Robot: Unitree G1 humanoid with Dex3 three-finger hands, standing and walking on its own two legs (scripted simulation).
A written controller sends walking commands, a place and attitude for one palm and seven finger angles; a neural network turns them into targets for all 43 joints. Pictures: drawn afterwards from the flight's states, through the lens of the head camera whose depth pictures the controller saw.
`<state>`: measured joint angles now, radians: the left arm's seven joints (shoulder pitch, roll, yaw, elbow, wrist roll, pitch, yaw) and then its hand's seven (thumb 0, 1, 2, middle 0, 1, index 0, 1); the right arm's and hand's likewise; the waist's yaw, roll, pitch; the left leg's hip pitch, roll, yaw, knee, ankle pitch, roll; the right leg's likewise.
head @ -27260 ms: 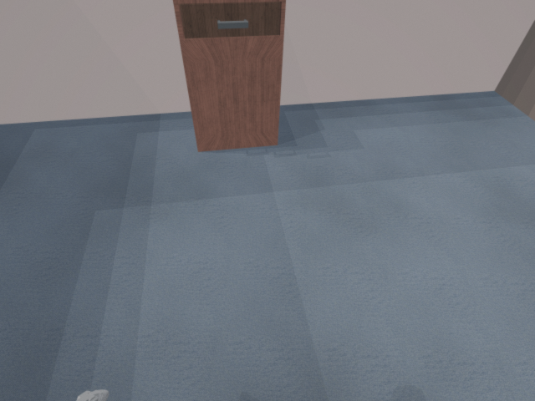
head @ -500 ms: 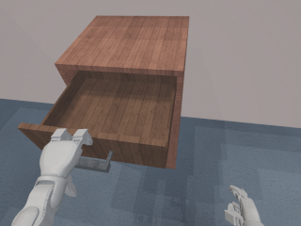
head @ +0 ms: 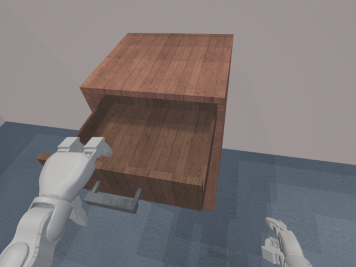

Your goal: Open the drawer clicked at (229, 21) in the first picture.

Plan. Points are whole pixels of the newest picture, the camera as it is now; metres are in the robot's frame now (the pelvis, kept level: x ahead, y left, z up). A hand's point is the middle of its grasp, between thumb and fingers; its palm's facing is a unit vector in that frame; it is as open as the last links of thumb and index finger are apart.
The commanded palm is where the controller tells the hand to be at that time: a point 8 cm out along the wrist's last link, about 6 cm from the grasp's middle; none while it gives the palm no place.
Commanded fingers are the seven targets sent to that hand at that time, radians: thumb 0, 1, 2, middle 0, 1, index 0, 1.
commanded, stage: lift the hand off the handle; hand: left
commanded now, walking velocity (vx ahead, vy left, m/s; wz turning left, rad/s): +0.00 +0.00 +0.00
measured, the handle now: (114, 195) +0.28 +0.23 -0.03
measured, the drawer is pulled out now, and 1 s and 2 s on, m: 0.29 0.29 0.29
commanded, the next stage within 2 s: draw the hand back to the body in 0.18 s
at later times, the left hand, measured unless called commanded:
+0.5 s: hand (69, 185) +0.22 +0.25 +0.12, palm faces +0.10 -0.04 -0.99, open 13.9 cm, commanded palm +0.19 +0.25 +0.17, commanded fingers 0.00 -0.50 0.30 -0.30 -1.20 -0.30 -1.20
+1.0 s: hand (72, 189) +0.20 +0.23 +0.14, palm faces +0.28 -0.71 -0.64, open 13.8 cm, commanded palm +0.16 +0.26 +0.17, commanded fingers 0.00 -0.25 0.41 -0.28 -1.04 -0.28 -1.04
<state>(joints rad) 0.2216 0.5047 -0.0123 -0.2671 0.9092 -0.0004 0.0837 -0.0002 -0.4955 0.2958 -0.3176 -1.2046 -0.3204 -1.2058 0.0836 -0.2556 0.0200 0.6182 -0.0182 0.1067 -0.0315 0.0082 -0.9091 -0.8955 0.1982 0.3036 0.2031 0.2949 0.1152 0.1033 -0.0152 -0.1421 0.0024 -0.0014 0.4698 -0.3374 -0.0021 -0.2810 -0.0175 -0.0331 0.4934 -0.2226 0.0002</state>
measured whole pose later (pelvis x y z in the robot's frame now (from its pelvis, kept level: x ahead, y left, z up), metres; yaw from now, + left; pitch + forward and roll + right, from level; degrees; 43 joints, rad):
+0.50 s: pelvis -0.01 +0.00 +0.00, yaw +0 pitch -1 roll +0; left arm 0.26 0.56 0.07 -0.29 0.85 -0.02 0.05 0.00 -0.49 0.30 -0.32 -1.20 -0.32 -1.21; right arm 0.10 -0.27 0.02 0.62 0.00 0.11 -0.02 0.01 -0.91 -0.90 0.20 0.30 0.20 0.29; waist 0.11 0.10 0.01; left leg -0.11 0.01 0.00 0.43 -0.31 -0.01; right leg -0.25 -0.01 -0.03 0.45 -0.19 0.00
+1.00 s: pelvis -0.01 +0.00 +0.00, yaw +0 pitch -3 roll +0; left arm 0.38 0.38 0.20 -0.37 0.20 -0.08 0.09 0.00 -0.47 0.31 -0.31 -1.18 -0.32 -1.18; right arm 0.12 -0.23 0.03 0.59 0.01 -0.03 -0.06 0.01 -0.91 -0.90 0.20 0.30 0.20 0.29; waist 0.07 0.08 0.05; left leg -0.08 0.01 -0.01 0.45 -0.32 0.00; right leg -0.21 -0.01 -0.04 0.46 -0.20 0.00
